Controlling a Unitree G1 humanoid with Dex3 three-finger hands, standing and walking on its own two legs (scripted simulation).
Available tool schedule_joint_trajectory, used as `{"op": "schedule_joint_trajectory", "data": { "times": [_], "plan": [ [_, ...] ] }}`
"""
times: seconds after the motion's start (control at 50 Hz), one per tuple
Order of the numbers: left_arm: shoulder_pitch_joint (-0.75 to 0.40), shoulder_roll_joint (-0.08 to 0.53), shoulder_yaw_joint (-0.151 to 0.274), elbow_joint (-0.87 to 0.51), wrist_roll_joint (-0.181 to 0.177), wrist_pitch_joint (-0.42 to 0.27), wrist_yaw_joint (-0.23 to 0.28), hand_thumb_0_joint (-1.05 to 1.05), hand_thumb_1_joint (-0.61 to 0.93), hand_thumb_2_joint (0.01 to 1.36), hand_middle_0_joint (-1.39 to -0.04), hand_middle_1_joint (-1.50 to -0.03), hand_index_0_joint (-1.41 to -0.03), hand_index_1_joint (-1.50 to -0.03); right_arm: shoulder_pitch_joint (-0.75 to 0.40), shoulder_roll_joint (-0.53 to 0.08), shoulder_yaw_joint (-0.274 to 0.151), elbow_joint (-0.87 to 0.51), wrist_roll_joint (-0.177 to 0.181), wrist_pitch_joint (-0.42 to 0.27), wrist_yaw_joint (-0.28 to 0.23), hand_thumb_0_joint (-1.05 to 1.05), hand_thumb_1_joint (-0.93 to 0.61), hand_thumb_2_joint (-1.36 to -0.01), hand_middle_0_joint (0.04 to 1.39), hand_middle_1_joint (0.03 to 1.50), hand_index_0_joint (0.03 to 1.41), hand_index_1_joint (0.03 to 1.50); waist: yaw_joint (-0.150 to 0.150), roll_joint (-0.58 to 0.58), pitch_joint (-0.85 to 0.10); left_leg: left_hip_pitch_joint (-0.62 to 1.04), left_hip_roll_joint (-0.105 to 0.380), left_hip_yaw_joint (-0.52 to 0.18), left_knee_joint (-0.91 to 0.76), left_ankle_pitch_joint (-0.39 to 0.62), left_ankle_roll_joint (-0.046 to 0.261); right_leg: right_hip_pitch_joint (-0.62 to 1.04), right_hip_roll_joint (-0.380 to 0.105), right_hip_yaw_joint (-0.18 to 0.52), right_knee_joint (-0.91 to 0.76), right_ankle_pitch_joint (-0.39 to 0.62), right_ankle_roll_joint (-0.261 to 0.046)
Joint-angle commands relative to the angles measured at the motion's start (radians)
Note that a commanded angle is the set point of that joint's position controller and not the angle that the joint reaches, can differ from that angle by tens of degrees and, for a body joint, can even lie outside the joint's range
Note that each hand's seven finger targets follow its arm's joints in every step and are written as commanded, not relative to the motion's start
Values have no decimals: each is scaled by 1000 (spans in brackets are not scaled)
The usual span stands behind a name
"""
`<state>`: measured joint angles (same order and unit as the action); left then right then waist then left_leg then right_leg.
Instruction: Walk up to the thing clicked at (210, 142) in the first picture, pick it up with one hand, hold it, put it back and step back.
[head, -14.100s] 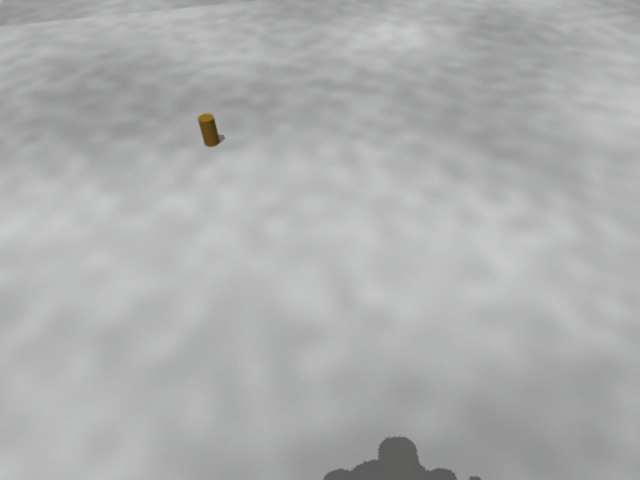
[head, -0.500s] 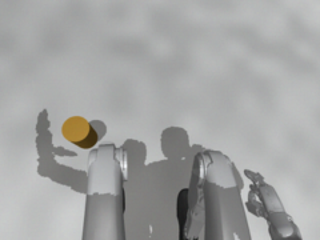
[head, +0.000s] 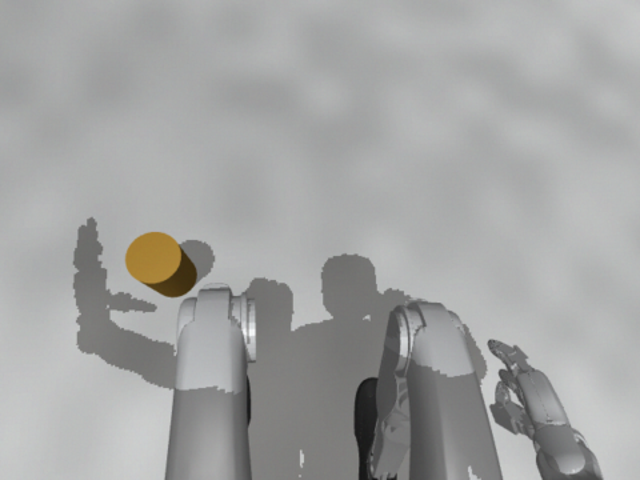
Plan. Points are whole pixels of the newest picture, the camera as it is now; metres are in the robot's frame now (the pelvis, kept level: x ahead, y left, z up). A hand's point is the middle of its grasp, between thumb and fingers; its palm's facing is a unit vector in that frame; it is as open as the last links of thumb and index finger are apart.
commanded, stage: go down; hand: left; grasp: from the side
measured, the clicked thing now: (165, 267) +0.38 +0.29 -0.29
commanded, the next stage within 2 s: none
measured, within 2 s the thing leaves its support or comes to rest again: neither
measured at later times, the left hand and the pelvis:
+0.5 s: hand out of the picture +0.27 +0.45 +0.01, palm faces +0.31 -0.95 -0.06, open 17.1 cm; pelvis +0.00 +0.00 +0.00, yaw +0 degrees
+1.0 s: hand out of the picture +0.27 +0.45 +0.02, palm faces +0.33 -0.94 -0.06, open 17.1 cm; pelvis +0.00 +0.00 +0.00, yaw +0 degrees
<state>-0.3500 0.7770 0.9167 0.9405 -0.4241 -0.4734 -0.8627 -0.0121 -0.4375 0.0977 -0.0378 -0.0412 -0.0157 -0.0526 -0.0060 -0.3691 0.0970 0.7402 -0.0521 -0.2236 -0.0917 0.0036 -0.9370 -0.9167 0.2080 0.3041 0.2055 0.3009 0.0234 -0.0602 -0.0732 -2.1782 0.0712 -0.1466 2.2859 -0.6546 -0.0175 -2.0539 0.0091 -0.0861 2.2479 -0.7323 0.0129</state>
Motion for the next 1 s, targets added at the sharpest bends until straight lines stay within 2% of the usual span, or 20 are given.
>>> {"op": "schedule_joint_trajectory", "data": {
  "times": [0.0, 0.16, 0.18, 0.24, 0.28, 0.36, 0.42, 0.44, 0.48, 0.5, 0.54, 0.62, 0.64, 0.68, 0.74, 0.8, 0.84, 0.88, 0.9, 0.98],
  "plan": [
    [-51, 383, 80, -140, -53, -55, -1, 0, -413, 101, -35, -41, -17, -54, 68, -233, -88, -65, 7, -37, -24, 0, -936, -914, 199, 299, 199, 299, 47, 232, -569, 502, -18, 52, -307, 70, 28, 180, 45, -33, -231, 96, -56],
    [-53, 405, 91, -136, -53, -74, -15, 0, -440, 102, -37, -47, -20, -59, 68, -238, -84, -66, 3, -35, -24, 0, -935, -913, 199, 299, 199, 299, 52, 230, -590, 517, -19, 55, -293, 99, 27, 193, 46, -32, -224, 114, -55],
    [-73, 432, 103, -168, -57, -78, -17, 0, -438, 109, -34, -49, -17, -62, 62, -239, -87, -67, 2, -35, -25, 0, -934, -914, 199, 299, 199, 299, 62, 242, -601, 511, -20, 61, -291, 94, 27, 201, 43, -23, -233, 110, -54],
    [-49, 399, 88, -143, -60, -72, -21, 0, -433, 107, -33, -47, -17, -59, 67, -240, -85, -63, 4, -34, -24, 0, -933, -913, 199, 299, 199, 299, 52, 238, -593, 515, -21, 59, -290, 97, 27, 191, 44, -30, -225, 114, -55],
    [-72, 421, 100, -134, -62, -74, -24, 0, -426, 106, -33, -52, -18, -62, 62, -239, -85, -63, 3, -36, -24, 0, -933, -913, 199, 300, 200, 299, 47, 219, -590, 488, -20, 60, -278, 92, 30, 206, 43, -22, -233, 109, -51],
    [-38, 429, 113, -153, -62, -76, -24, 0, -452, 104, -39, -49, -21, -63, 64, -238, -84, -64, -2, -37, -23, 0, -934, -913, 199, 300, 199, 300, 68, 228, -611, 502, -20, 65, -272, 120, 27, 229, 44, -17, -232, 123, -51],
    [-63, 401, 91, -178, -64, -70, -26, 0, -442, 98, -38, -51, -23, -62, 73, -239, -89, -58, 0, -37, -24, 0, -940, -914, 199, 299, 200, 299, 49, 237, -638, 529, -20, 62, -266, 146, 29, 216, 44, -20, -223, 150, -53],
    [-56, 415, 101, -186, -64, -66, -24, 0, -434, 112, -33, -52, -16, -65, 77, -239, -91, -56, 1, -36, -24, 0, -935, -914, 199, 300, 200, 300, 60, 235, -647, 534, -19, 62, -269, 158, 29, 227, 43, -20, -224, 158, -53],
    [-20, 383, 89, -165, -64, -59, -22, 0, -421, 111, -30, -47, -14, -59, 71, -238, -93, -60, 4, -35, -25, 0, -931, -913, 199, 299, 199, 299, 60, 238, -620, 528, -21, 62, -279, 136, 29, 199, 45, -26, -223, 142, -55],
    [-32, 404, 103, -175, -64, -55, -19, 0, -414, 107, -32, -49, -16, -60, 73, -238, -92, -58, 4, -34, -25, 0, -931, -912, 199, 299, 199, 299, 69, 237, -627, 533, -19, 58, -284, 132, 28, 204, 47, -29, -221, 137, -56],
    [-52, 394, 93, -176, -63, -54, -14, 0, -420, 101, -34, -48, -19, -58, 75, -238, -92, -57, 6, -33, -25, 0, -933, -912, 199, 299, 200, 299, 52, 234, -619, 526, -20, 56, -282, 134, 29, 206, 45, -32, -220, 144, -55],
    [-46, 425, 105, -173, -51, -55, -3, 0, -427, 103, -35, -47, -20, -57, 65, -232, -87, -61, 2, -31, -27, 0, -930, -912, 199, 299, 200, 299, 66, 233, -607, 507, -20, 66, -279, 121, 31, 216, 44, -19, -232, 129, -52],
    [-56, 403, 85, -181, -51, -55, -4, 0, -427, 91, -38, -45, -25, -53, 61, -232, -89, -64, 2, -31, -28, 0, -933, -912, 199, 299, 200, 299, 56, 241, -590, 499, -20, 65, -288, 96, 30, 203, 43, -23, -231, 114, -53],
    [-46, 408, 99, -155, -53, -51, -1, 0, -429, 95, -39, -55, -27, -62, 65, -228, -89, -64, 5, -33, -25, 0, -932, -911, 200, 299, 200, 299, 59, 209, -581, 477, -20, 62, -293, 78, 32, 217, 45, -21, -242, 95, -52],
    [-91, 390, 74, -160, -54, -60, -5, 0, -456, 93, -39, -58, -29, -64, 56, -233, -90, -68, 6, -34, -27, 0, -935, -911, 200, 299, 200, 299, 40, 224, -563, 477, -20, 55, -298, 39, 33, 172, 46, -29, -233, 75, -53],
    [-72, 444, 95, -182, -39, -60, -3, 0, -441, 90, -38, -58, -30, -62, 63, -239, -88, -66, 6, -31, -29, 0, -933, -910, 200, 299, 200, 299, 61, 266, -592, 518, -19, 54, -310, 52, 28, 180, 45, -33, -224, 89, -56],
    [-87, 417, 84, -157, -44, -58, -3, 0, -446, 93, -38, -58, -30, -62, 64, -236, -85, -69, 8, -33, -29, 0, -933, -911, 200, 299, 200, 299, 41, 245, -576, 507, -18, 45, -313, 39, 30, 163, 46, -39, -219, 84, -55],
    [-62, 399, 84, -107, -51, -58, -7, 0, -459, 91, -40, -59, -31, -64, 60, -237, -82, -69, 9, -34, -29, 0, -936, -911, 200, 299, 200, 299, 38, 227, -547, 484, -22, 46, -305, 35, 30, 164, 45, -39, -223, 78, -53],
    [-93, 444, 103, -136, -50, -65, -8, 0, -446, 99, -35, -57, -25, -63, 60, -236, -82, -68, 7, -35, -29, 0, -931, -911, 200, 299, 200, 299, 50, 223, -555, 475, -21, 52, -300, 33, 31, 178, 44, -28, -234, 70, -53],
    [-71, 417, 86, -129, -47, -69, -19, 0, -465, 99, -38, -58, -27, -66, 66, -238, -81, -69, 2, -34, -27, 0, -933, -912, 200, 299, 200, 299, 47, 237, -583, 507, -21, 55, -291, 74, 29, 178, 45, -33, -223, 100, -55]
  ]
}}
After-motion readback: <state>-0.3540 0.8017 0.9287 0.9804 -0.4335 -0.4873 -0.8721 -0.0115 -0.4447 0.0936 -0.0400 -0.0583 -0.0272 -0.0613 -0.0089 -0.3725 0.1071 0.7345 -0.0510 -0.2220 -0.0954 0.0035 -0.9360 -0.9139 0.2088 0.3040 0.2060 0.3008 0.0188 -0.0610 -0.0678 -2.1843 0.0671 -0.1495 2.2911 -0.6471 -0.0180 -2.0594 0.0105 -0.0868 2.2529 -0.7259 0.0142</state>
